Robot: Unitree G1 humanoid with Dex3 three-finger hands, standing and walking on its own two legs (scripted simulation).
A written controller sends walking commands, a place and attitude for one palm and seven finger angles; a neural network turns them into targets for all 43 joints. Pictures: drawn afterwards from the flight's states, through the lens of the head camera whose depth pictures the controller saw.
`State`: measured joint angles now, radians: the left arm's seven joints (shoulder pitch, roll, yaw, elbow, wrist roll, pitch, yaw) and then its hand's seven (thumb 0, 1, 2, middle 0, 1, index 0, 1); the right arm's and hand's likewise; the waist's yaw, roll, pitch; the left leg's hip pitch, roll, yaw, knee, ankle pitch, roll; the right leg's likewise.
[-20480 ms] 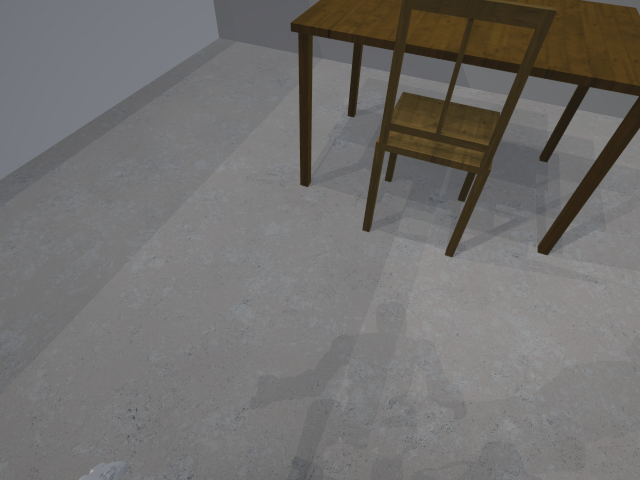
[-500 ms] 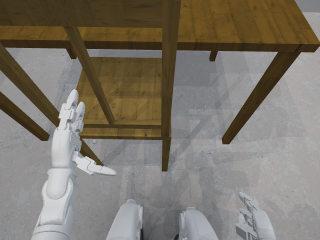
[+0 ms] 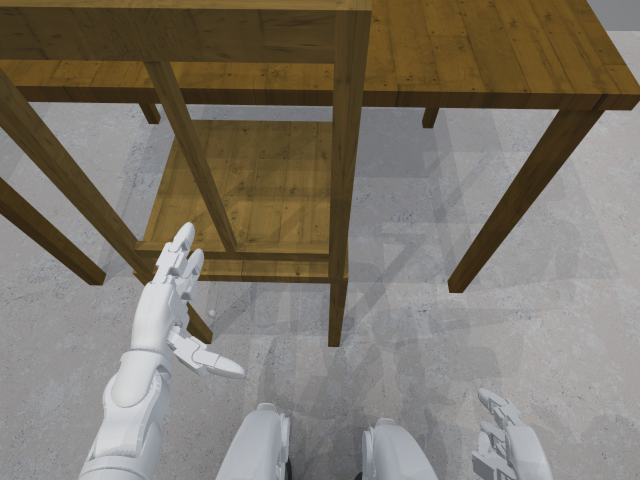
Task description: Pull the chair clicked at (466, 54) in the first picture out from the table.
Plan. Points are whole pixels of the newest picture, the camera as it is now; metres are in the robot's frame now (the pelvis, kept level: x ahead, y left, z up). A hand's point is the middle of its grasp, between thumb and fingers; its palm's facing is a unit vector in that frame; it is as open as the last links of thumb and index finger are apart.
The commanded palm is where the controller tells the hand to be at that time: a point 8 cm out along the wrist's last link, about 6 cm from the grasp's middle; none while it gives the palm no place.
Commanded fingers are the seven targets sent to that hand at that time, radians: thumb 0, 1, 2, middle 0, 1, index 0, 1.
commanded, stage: aim the fingers beside a spindle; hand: left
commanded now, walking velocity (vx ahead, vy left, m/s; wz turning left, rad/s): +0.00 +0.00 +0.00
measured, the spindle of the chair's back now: (204, 179) +0.47 +0.17 +0.07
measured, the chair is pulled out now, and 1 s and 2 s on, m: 0.00 0.00 0.00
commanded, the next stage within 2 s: push the fingers through the gap in 0.34 s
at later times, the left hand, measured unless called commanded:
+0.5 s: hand (193, 285) +0.33 +0.16 +0.05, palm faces +0.05 -1.00 -0.06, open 16.9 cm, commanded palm +0.31 +0.21 +0.04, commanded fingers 0.00 -0.50 0.30 -0.06 -0.08 -0.06 -0.08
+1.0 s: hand (217, 267) +0.37 +0.15 +0.02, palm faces -0.02 -1.00 -0.06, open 16.9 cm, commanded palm +0.35 +0.20 +0.03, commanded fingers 0.00 -0.50 0.30 -0.06 -0.08 -0.06 -0.08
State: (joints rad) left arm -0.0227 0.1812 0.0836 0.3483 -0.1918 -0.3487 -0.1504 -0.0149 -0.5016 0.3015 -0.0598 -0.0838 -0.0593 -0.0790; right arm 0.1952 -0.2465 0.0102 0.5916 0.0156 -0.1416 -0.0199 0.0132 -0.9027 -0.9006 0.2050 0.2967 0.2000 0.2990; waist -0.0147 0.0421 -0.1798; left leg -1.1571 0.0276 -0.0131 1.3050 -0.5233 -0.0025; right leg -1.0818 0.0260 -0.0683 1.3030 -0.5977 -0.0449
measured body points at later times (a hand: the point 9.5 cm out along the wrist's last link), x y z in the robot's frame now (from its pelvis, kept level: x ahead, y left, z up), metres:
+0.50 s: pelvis +0.00 +0.00 +0.00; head +0.11 +0.01 +0.43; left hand +0.32 +0.22 +0.06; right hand +0.16 -0.24 -0.11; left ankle +0.05 +0.12 -0.61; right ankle +0.01 -0.10 -0.61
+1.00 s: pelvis +0.00 +0.00 +0.00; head +0.11 -0.01 +0.44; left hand +0.36 +0.20 +0.03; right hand +0.14 -0.25 -0.11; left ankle +0.05 +0.12 -0.61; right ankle +0.01 -0.10 -0.61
